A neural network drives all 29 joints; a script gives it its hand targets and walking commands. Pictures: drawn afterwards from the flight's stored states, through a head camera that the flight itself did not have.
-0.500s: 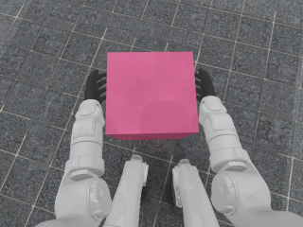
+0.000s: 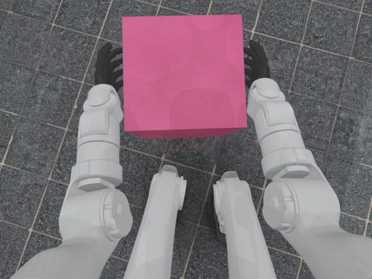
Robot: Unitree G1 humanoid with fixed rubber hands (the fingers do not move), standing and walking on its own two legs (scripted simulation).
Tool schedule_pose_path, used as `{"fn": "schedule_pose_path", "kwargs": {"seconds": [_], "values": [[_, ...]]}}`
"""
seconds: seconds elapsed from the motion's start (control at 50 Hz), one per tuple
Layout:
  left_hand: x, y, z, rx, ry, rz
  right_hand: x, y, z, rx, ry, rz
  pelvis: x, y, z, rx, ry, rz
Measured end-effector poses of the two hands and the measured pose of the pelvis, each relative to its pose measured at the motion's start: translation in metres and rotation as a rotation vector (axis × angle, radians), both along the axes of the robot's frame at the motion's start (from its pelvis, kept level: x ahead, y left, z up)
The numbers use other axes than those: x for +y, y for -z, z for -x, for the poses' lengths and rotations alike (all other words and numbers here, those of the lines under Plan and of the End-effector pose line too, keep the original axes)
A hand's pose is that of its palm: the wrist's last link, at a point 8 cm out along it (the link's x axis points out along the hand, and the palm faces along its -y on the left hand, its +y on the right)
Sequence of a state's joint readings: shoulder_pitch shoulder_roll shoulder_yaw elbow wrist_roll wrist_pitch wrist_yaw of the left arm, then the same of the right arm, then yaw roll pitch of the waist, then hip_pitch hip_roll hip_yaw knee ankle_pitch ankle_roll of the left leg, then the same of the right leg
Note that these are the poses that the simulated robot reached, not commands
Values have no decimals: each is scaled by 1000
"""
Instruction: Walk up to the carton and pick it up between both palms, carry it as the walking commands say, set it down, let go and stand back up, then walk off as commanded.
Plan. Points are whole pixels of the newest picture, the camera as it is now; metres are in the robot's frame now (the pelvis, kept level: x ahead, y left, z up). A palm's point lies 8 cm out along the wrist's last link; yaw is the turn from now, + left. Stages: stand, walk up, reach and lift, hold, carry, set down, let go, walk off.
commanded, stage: set down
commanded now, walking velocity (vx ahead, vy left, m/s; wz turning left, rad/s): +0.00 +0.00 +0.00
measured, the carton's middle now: (183, 90) +0.48 +0.06 -0.15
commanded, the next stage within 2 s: none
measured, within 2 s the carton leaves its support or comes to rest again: rests again in 1.98 s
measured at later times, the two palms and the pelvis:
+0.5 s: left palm (123, 88) +0.49 +0.22 -0.19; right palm (243, 84) +0.52 -0.08 -0.20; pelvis -0.03 +0.00 -0.05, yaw +0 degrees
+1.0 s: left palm (128, 87) +0.52 +0.22 -0.26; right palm (234, 85) +0.54 -0.07 -0.27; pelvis -0.03 +0.01 -0.11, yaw +0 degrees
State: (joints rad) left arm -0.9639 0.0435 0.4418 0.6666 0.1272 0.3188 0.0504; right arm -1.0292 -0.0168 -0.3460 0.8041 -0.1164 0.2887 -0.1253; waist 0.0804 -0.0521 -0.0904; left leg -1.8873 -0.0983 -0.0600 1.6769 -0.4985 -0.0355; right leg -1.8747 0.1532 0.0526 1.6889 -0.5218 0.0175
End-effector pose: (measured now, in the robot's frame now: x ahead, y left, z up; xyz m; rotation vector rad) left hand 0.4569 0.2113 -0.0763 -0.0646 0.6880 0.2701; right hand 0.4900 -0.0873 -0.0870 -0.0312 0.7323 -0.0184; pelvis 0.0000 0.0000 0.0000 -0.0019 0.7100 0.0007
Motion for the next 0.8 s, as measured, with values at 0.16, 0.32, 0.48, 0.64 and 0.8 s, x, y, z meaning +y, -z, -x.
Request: {"fn": "schedule_pose_path", "kwargs": {"seconds": [0.16,0.32,0.48,0.64,0.8], "values": [[3,28,-9,4,-1,3,3,27,-10,4,-2,4,2,21,3,22,-3,4],[3,59,-18,3,3,-4,3,58,-19,1,-4,5,2,38,10,-6,-3,4],[4,105,-32,-41,8,-11,4,105,-31,-43,-2,3,-1,49,31,-230,4,-9],[5,147,-36,-20,-3,13,4,146,-34,-18,8,1,1,83,32,-200,-4,-3],[10,157,-46,0,2,5,10,155,-45,-1,-5,15,4,94,34,-201,-12,5]]}}
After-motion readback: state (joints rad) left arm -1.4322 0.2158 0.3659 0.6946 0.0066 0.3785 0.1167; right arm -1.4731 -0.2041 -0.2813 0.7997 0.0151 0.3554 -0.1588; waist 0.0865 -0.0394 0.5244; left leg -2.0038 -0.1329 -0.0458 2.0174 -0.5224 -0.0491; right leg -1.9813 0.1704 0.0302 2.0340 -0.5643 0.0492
